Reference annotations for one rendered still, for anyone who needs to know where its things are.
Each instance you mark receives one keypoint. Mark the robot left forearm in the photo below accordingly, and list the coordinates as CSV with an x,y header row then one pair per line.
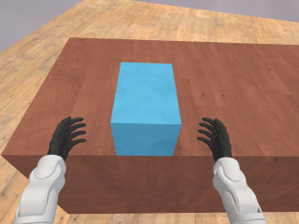
x,y
38,201

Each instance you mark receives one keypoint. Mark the robot right forearm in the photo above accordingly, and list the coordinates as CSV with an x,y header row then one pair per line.
x,y
239,201

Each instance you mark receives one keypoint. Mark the carton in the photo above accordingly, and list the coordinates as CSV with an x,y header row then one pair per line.
x,y
145,119

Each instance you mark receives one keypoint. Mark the pedestal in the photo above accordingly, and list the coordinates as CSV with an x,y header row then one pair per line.
x,y
253,89

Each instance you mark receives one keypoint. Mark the robot right hand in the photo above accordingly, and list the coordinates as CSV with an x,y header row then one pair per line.
x,y
219,142

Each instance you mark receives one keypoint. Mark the robot left hand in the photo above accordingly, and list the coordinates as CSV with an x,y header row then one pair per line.
x,y
61,142

